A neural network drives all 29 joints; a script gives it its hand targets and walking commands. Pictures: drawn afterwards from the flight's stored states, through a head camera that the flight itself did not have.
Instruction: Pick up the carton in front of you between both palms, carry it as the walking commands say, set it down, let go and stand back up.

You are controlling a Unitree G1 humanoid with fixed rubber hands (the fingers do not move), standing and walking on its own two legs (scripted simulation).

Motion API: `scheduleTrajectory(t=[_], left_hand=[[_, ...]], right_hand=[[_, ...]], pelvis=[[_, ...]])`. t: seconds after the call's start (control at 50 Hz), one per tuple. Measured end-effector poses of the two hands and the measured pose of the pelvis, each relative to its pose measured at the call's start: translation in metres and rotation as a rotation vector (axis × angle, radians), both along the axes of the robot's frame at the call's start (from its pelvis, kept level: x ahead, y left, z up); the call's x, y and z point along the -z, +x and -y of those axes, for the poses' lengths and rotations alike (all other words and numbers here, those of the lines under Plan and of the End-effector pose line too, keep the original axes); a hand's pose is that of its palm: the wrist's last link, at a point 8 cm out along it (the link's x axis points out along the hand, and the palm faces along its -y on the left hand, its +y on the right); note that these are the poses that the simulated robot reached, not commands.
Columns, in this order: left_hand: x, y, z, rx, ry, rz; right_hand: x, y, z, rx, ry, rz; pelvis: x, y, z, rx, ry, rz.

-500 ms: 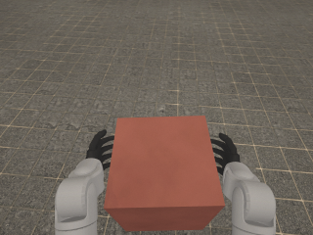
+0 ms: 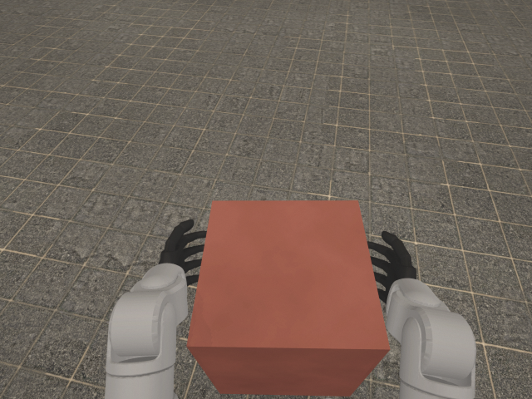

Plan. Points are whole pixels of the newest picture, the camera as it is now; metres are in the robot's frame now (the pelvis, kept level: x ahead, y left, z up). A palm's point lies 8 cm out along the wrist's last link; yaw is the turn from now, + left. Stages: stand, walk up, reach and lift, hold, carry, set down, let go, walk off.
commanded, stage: carry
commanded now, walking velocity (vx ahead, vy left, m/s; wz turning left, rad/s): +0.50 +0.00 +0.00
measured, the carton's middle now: (284, 303) +0.25 +0.00 +0.00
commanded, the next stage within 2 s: none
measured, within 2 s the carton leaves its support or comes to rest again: neither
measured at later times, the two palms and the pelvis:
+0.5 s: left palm (207, 108) +0.62 +0.16 +0.09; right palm (355, 116) +0.60 -0.13 +0.10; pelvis +0.36 +0.03 +0.00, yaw -4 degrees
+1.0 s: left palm (232, 49) +0.85 +0.14 +0.11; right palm (353, 59) +0.84 -0.16 +0.10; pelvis +0.59 +0.00 +0.01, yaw -1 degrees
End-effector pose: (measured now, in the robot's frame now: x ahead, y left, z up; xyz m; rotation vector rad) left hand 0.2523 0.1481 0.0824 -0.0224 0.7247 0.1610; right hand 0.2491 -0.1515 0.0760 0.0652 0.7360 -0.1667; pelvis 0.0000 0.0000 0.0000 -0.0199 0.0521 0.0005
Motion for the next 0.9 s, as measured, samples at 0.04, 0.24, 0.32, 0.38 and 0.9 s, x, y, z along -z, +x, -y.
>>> scheduleTrajectory(t=[0.04,0.24,0.32,0.38,0.9], left_hand=[[0.001,0.02,0.003,-0.015,0.003,-0.039],[-0.025,0.143,0.009,-0.017,0.012,0.02],[-0.033,0.206,0.007,0.01,0.002,0.083],[-0.031,0.259,0.0,0.026,-0.013,0.121],[-0.037,0.564,0.0,0.025,-0.012,0.108]], right_hand=[[0.002,0.025,0.003,-0.016,0.001,-0.038],[-0.021,0.147,0.009,-0.02,0.003,0.022],[-0.031,0.202,0.007,0.011,-0.003,0.084],[-0.034,0.251,0.0,0.027,-0.015,0.123],[-0.04,0.556,0.0,0.024,-0.014,0.11]], pelvis=[[-0.01,0.023,0.006,-0.008,0.017,-0.007],[-0.031,0.158,0.011,0.012,0.056,-0.018],[-0.024,0.221,0.003,0.02,0.046,-0.009],[-0.012,0.272,-0.007,0.03,0.035,-0.003],[-0.013,0.562,-0.006,0.039,0.008,0.003]])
